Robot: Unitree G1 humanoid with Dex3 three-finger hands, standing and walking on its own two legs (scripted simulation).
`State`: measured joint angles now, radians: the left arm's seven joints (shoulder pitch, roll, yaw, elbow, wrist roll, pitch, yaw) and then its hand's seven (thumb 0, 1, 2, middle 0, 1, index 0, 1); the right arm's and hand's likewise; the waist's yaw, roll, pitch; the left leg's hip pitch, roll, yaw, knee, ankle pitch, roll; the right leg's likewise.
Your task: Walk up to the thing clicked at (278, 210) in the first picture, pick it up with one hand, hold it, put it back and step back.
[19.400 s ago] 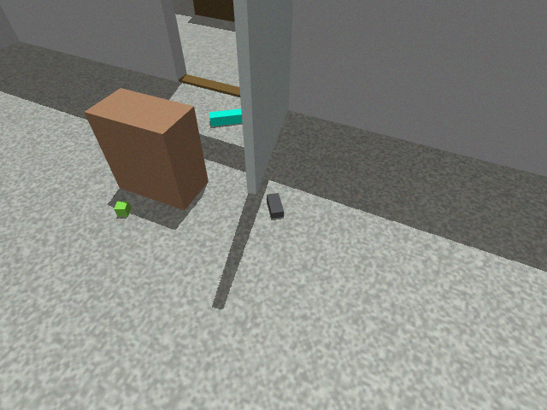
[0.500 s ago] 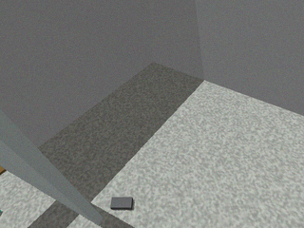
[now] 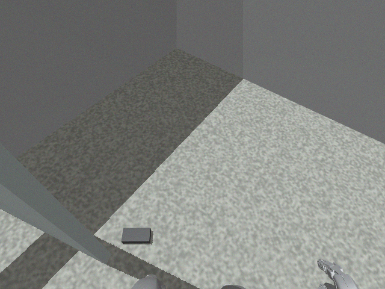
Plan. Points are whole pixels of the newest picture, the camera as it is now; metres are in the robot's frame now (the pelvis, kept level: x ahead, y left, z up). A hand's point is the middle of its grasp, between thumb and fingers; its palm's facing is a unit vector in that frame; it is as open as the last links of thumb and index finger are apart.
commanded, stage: walk up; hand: left
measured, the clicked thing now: (136, 235) +0.42 +0.26 -0.73
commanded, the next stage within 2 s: none
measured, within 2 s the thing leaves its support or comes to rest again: neither
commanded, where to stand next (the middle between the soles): +0.03 -0.03 m, yaw +1 degrees
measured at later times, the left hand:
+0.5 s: hand out of the picture +0.02 +0.26 -0.11, palm faces +0.06 -0.91 -0.40, open 7.4 cm
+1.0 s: hand out of the picture -0.02 +0.28 -0.17, palm faces -0.03 -0.93 -0.37, open 7.3 cm
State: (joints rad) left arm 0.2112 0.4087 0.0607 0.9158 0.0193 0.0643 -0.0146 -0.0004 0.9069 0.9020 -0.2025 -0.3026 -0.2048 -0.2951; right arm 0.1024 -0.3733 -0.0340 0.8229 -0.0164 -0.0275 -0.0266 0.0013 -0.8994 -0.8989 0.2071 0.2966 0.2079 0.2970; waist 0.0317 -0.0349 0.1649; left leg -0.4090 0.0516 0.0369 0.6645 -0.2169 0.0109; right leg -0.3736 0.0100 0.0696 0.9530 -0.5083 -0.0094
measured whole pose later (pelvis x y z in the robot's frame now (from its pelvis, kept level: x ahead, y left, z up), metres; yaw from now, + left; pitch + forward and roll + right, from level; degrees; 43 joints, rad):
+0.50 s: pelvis +0.01 -0.02 +0.02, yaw +3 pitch -3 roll +1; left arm 0.35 0.39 0.06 0.86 0.03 -0.06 -0.03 0.00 0.90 0.90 -0.21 -0.30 -0.21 -0.30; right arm 0.30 -0.42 -0.05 0.94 -0.02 -0.01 0.05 0.01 -0.91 -0.90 0.20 0.30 0.20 0.30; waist 0.04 0.03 0.09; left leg -0.40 0.01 -0.03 0.77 -0.38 0.01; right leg -0.12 -0.06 -0.05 0.53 -0.36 0.00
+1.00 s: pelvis -0.06 +0.00 -0.02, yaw -2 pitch -3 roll -1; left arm 0.28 0.39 0.07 0.89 0.02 0.06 -0.03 0.00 0.91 0.90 -0.20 -0.30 -0.20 -0.29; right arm 0.07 -0.41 -0.05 0.78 -0.03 0.03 0.00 0.00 -0.90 -0.90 0.21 0.30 0.21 0.30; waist 0.03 0.02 0.16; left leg -0.55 0.09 0.07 0.72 -0.12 0.04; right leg -0.28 0.02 0.03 0.81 -0.50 0.00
